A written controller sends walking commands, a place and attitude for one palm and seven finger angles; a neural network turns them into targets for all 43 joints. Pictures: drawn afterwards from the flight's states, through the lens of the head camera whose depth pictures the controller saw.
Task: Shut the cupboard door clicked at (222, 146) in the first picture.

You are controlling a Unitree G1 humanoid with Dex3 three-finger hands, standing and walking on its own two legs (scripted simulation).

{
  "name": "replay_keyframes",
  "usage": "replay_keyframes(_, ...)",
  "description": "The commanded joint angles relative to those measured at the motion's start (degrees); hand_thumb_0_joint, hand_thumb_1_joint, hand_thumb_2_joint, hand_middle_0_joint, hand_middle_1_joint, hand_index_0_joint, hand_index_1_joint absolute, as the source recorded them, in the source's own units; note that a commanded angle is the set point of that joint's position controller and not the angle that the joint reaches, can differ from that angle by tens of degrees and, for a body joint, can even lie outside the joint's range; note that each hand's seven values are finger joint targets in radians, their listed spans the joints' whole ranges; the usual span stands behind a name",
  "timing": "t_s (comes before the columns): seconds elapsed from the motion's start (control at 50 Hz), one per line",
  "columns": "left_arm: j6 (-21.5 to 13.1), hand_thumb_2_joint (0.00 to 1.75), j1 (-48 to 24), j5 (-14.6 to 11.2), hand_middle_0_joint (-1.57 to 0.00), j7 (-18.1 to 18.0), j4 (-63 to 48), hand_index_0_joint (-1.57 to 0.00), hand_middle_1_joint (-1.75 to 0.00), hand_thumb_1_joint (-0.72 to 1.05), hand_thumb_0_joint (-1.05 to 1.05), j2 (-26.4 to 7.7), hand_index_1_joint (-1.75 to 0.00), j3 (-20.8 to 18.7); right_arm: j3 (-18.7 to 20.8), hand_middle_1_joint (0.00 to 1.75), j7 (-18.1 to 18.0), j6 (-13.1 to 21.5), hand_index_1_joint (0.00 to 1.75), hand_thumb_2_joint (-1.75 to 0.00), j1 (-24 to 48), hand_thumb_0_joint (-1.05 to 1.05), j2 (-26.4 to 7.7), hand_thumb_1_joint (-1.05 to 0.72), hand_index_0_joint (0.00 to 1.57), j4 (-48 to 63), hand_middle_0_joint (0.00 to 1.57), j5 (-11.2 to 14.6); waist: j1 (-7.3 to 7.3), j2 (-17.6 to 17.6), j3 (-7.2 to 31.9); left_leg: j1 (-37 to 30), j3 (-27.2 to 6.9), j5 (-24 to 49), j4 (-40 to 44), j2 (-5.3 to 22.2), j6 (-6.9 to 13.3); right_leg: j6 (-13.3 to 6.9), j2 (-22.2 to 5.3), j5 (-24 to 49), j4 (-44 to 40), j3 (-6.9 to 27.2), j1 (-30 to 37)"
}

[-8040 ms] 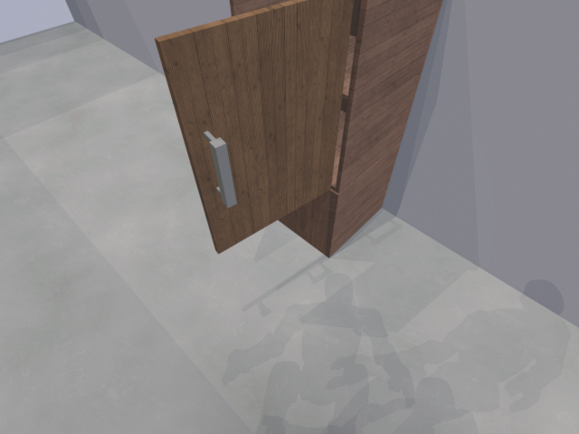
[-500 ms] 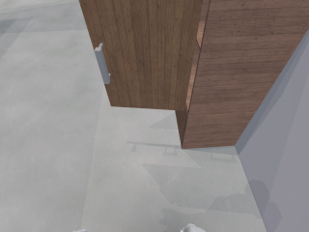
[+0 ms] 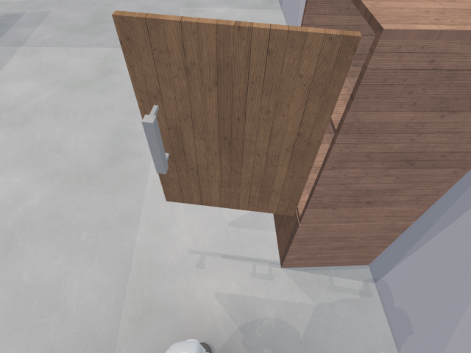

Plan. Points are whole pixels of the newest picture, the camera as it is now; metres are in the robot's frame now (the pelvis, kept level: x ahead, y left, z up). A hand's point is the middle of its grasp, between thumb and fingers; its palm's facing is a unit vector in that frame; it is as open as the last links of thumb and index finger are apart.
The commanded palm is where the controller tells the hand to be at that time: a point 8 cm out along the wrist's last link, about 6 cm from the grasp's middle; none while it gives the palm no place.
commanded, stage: come to a stop and stand still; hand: left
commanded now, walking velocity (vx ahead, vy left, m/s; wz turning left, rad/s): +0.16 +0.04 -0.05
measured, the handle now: (159, 140) +0.56 +0.25 -0.02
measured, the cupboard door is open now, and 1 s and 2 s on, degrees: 81 81 81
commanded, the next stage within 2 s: none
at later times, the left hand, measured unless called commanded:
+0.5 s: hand (144, 336) +0.16 +0.20 -0.16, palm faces -0.04 -0.97 -0.26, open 7.4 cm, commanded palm none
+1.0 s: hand out of the picture +0.09 +0.23 -0.16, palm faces -0.07 -0.96 -0.27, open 7.4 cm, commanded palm none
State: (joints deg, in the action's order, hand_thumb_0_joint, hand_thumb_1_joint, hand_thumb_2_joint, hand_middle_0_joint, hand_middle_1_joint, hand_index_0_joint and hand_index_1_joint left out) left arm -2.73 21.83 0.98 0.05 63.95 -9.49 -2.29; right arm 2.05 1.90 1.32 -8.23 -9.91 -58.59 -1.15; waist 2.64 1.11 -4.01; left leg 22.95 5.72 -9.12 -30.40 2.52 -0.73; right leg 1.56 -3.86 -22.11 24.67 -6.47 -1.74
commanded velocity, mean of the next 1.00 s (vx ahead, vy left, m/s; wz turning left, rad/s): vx -0.10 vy -0.02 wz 0.00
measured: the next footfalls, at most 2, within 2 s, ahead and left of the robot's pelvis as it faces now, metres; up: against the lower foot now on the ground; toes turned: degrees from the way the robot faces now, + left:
left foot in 0.02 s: +0.14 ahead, +0.12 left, +0.00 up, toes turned +5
right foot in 0.40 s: +0.10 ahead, -0.08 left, +0.00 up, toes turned -5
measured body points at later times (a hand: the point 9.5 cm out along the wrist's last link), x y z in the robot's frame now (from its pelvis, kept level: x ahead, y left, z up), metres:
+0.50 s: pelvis +0.07 +0.00 +0.00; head +0.11 -0.01 +0.44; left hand +0.16 +0.25 -0.14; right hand +0.11 -0.25 -0.16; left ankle +0.08 +0.12 -0.71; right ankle +0.05 -0.10 -0.73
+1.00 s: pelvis +0.04 +0.04 +0.00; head +0.05 +0.01 +0.45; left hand +0.10 +0.28 -0.14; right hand +0.09 -0.20 -0.16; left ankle +0.05 +0.12 -0.73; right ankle +0.05 -0.09 -0.73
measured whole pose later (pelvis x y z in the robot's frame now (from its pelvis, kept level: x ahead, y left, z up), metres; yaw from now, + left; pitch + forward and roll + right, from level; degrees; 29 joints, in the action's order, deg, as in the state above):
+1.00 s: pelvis +0.04 +0.04 +0.00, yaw -5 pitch -2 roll +1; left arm 1.3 15.2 0.9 -1.3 57.4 -10.5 0.7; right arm 0.8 -1.0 -0.6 -13.3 -10.9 -53.3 -0.8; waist 0.3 -2.4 -2.3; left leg 12.0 5.6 -16.9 -30.1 -2.2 3.1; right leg 0.5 -2.0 -16.5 33.5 0.5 -15.6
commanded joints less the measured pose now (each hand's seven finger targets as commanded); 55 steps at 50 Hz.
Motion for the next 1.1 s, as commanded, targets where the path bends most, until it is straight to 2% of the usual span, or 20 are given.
replay_keyframes(0.0, -0.42, 0.9, -0.32, -0.32, -0.2, -0.65, -6.18, -0.2, -0.3, 0.9, 0.0, -4.08, -0.3, -0.67, 3.05, 0.3, -2.71, 1.06, 0.3, -0.9, -22.0, 0.0, -15.47, -0.9, 0.2, -1.5, 0.2, -0.95, -8.86, -15.98, 12.03, -30.49, -27.38, 8.66, 11.94, 21.55, 13.29, -2.54, 3.6, -14.76, 38.67, -0.05, -28.59)
replay_keyframes(0.02, -0.23, 0.9, -3.11, -0.08, -0.2, -0.88, -6.76, -0.2, -0.3, 0.9, 0.0, -3.74, -0.3, -0.45, 2.73, 0.3, -3.11, 0.85, 0.3, -0.9, -18.05, 0.0, -14.37, -0.9, 0.2, -0.65, 0.2, -0.73, -7.71, -11.15, 9.36, -23.96, -27.31, 3.6, 13.89, 21.73, 14.31, -3.2, 1.47, -13.44, 45.49, 3.62, -31.28)
replay_keyframes(0.04, 0.31, 0.9, -4.13, -0.15, -0.2, -1.06, -6.49, -0.2, -0.3, 0.9, 0.0, -3.53, -0.3, -0.25, 1.86, 0.3, -3.39, 0.82, 0.3, -0.9, -12.61, 0.0, -11.7, -0.9, 0.2, 1.22, 0.2, -0.48, -5.5, -11.82, 6.19, -16.48, -24.89, 4.82, 14.89, 20.37, 13.64, -2.97, -0.74, -8.93, 47.33, 5.88, -31.36)
replay_keyframes(0.08, 1.66, 0.9, -1.79, -0.31, -0.2, -0.98, -4.33, -0.2, -0.3, 0.9, 0.0, -2.6, -0.3, -0.19, -0.08, 0.3, -3.89, 1.23, 0.3, -0.9, -5.05, 0.0, -6.63, -0.9, 0.2, 3.18, 0.2, -0.43, -2.05, -7.97, 3.9, -6.09, -15.66, 10.47, 16.3, 16.63, 10.8, -1.43, -2.92, -3.79, 38.68, 7.98, -22.85)
replay_keyframes(0.12, 3.21, 0.9, 0.98, -0.4, -0.2, -1.02, -3.09, -0.2, -0.3, 0.9, 0.0, -1.72, -0.3, 0.07, -0.5, 0.3, -4.34, 0.89, 0.3, -0.9, -2.08, 0.0, -7.07, -0.9, 0.2, 3.05, 0.2, -0.3, -0.41, -6.83, 5.56, -4.87, -10.14, 16.27, 15.23, 14.78, 9.84, -0.63, -1.67, -3.01, 29.38, 6.01, -16.86)
replay_keyframes(0.24, 5.06, 0.9, -3.66, 0.4, -0.2, -0.95, -7.14, -0.2, -0.3, 0.9, 0.0, -5.09, -0.3, -1.12, 1.71, 0.3, -4.89, -1.4, 0.3, -0.9, -3.19, 0.0, -9.97, -0.9, 0.2, 2.27, 0.2, -0.41, -2.57, -8.28, 4.88, -7.72, -11.55, 20.69, 11.36, 16.66, 11.05, -1.14, 1.46, -3.33, 20.84, 3.77, -16.87)
replay_keyframes(0.34, 4.86, 0.9, -3.91, 0.33, -0.2, -1.16, -9.79, -0.2, -0.3, 0.9, 0.0, -5.92, -0.3, -1.79, 2.9, 0.3, -4.8, -2.05, 0.3, -0.9, -3.76, 0.0, -10.79, -0.9, 0.2, 2.86, 0.2, -0.22, -1.81, -8.64, 6.84, -10.25, -10.47, 26.65, 4.95, 14.56, 8.75, -2.01, 2.18, 7.24, 7.86, 3.65, -11.31)
replay_keyframes(0.38, 4.11, 0.9, -4.2, 0.69, -0.2, -1.45, -10.9, -0.2, -0.3, 0.9, 0.0, -9.27, -0.3, -2.18, 2.97, 0.3, -4.3, -2.33, 0.3, -0.9, -4.15, 0.0, -9.14, -0.9, 0.2, 3.63, 0.2, 0.38, -1.93, -0.69, 8.57, -7.12, -6.02, 13.34, -1.26, 7.59, 3.57, -4.27, -3.82, 29.03, 0.79, 11.12, -6.93)
replay_keyframes(0.4, 3.83, 0.9, -6.2, 0.99, -0.2, -1.44, -11.35, -0.2, -0.3, 0.9, 0.0, -11.78, -0.3, -2.2, 2.65, 0.3, -3.73, -2.61, 0.3, -0.9, -5.48, 0.0, -6.68, -0.9, 0.2, 4.0, 0.2, 0.74, -3.11, 6.79, 8.51, -4.45, -0.64, -2.57, -6.58, 1.49, 0.51, -8.19, -11.98, 36.52, -0.81, 16.5, -7.37)
replay_keyframes(0.42, 3.46, 0.9, -6.41, 0.71, -0.2, -1.57, -11.44, -0.2, -0.3, 0.9, 0.0, -12.46, -0.3, -2.14, 2.07, 0.3, -3.58, -3.35, 0.3, -0.9, -4.0, 0.0, -4.79, -0.9, 0.2, 4.52, 0.2, 0.62, -1.76, 9.4, 8.21, -1.97, -1.1, -20.44, -14.91, -2.84, -0.64, -12.59, -16.41, 44.6, -3.59, 20.2, -7.67)
replay_keyframes(0.48, 2.74, 0.9, -8.95, 0.39, -0.2, -2.4, -10.87, -0.2, -0.3, 0.9, 0.0, -11.09, -0.3, -1.84, 1.81, 0.3, -3.77, -4.19, 0.3, -0.9, -2.6, 0.0, -4.78, -0.9, 0.2, 3.97, 0.2, 0.73, -2.06, 7.79, 7.69, 3.17, -6.09, -23.24, -27.66, -2.53, -1.23, -14.82, -14.72, 57.33, -0.24, 16.61, -2.94)
replay_keyframes(0.6, 2.61, 0.9, -8.82, 0.2, -0.2, -2.62, -9.85, -0.2, -0.3, 0.9, 0.0, -12.17, -0.3, -2.2, 0.96, 0.3, -3.28, -3.46, 0.3, -0.9, -3.56, 0.0, -4.29, -0.9, 0.2, 3.0, 0.2, 0.93, -1.25, 8.31, 8.17, -1.71, -3.68, -17.35, -8.54, -2.87, -2.33, -12.51, -12.04, 54.18, 0.81, 14.45, 2.16)
replay_keyframes(0.66, 2.86, 0.9, -10.38, -0.7, -0.2, -2.39, -9.0, -0.2, -0.3, 0.9, 0.0, -11.21, -0.3, -1.78, 0.67, 0.3, -3.35, -2.62, 0.3, -0.9, -7.81, 0.0, -4.77, -0.9, 0.2, 0.79, 0.2, 0.71, -3.34, 5.65, 7.42, -13.97, -4.24, -0.14, 9.59, -1.31, -1.26, -7.44, -8.61, 39.55, 3.96, 12.64, -5.32)
replay_keyframes(0.68, 3.1, 0.9, -9.59, -1.0, -0.2, -2.08, -9.45, -0.2, -0.3, 0.9, 0.0, -9.1, -0.3, -1.51, 1.01, 0.3, -3.43, -1.98, 0.3, -0.9, -7.59, 0.0, -7.43, -0.9, 0.2, 1.06, 0.2, 0.21, -2.43, -2.68, 8.08, -17.23, -10.66, 11.17, 10.02, 5.03, 1.4, -4.3, -4.6, 27.23, 5.37, 10.22, -9.92)
replay_keyframes(0.7, 1.45, 0.9, -6.52, -0.46, -0.2, -4.49, -9.17, -0.2, -0.3, 0.9, 0.0, -8.18, -0.3, -0.5, 2.19, 0.3, -3.01, -1.14, 0.3, -0.9, -5.39, 0.0, -10.11, -0.9, 0.2, 5.32, 0.2, 0.86, -2.92, -10.69, 11.26, -17.32, -5.01, 24.21, -0.99, 7.35, 0.88, -3.3, -4.43, 30.31, 6.8, 8.37, -9.17)
replay_keyframes(0.74, 1.6, 0.9, -7.32, -0.04, -0.2, -4.18, -11.81, -0.2, -0.3, 0.9, 0.0, -8.85, -0.3, 0.05, 0.69, 0.3, -3.0, -0.59, 0.3, -0.9, -7.82, 0.0, -6.9, -0.9, 0.2, 7.12, 0.2, -0.35, -2.77, -21.43, 14.17, -17.09, -9.2, 32.78, 0.94, 6.12, 2.5, -4.62, -2.45, 23.62, 13.04, 7.39, -8.9)
replay_keyframes(0.78, 3.01, 0.9, -8.13, 0.06, -0.2, -3.56, -11.17, -0.2, -0.3, 0.9, 0.0, -7.61, -0.3, 0.71, 0.23, 0.3, -3.93, -0.3, 0.3, -0.9, -8.51, 0.0, -7.46, -0.9, 0.2, 8.42, 0.2, 0.17, -2.68, -16.88, 5.8, -15.75, -13.2, 41.85, 5.42, 9.63, 4.92, -3.19, 2.68, -3.12, 16.09, 4.66, -16.14)
replay_keyframes(0.84, 3.15, 0.9, -6.17, 0.12, -0.2, -2.51, -10.01, -0.2, -0.3, 0.9, 0.0, -6.67, -0.3, 0.93, -0.16, 0.3, -3.98, -0.53, 0.3, -0.9, -4.9, 0.0, -7.58, -0.9, 0.2, 10.15, 0.2, 0.09, -0.58, -5.16, 1.6, -8.25, -11.86, 17.69, 5.87, 7.31, 6.72, -3.69, 1.21, 5.55, 8.01, 6.77, -12.8)
replay_keyframes(0.92, 2.89, 0.9, -7.67, 0.19, -0.2, -1.77, -10.13, -0.2, -0.3, 0.9, 0.0, -8.2, -0.3, 1.48, 0.0, 0.3, -3.07, -0.66, 0.3, -0.9, -6.89, 0.0, -7.56, -0.9, 0.2, 9.34, 0.2, 0.09, -3.11, 2.76, -2.48, -6.17, -10.75, -13.95, 10.85, 2.46, 4.06, -4.71, -0.61, -0.14, 0.89, 12.3, -17.44)
replay_keyframes(1.08, 2.07, 0.9, -5.55, 0.04, -0.2, -1.49, -8.47, -0.2, -0.3, 0.9, 0.0, -9.23, -0.3, 1.5, -0.66, 0.3, -2.87, 0.58, 0.3, -0.9, -7.43, 0.0, -9.54, -0.9, 0.2, 6.07, 0.2, 0.06, -2.47, -0.87, 1.12, -7.63, -10.91, -12.9, 14.84, 3.48, 4.24, -4.36, -0.49, 4.75, 0.23, 11.53, -13.85)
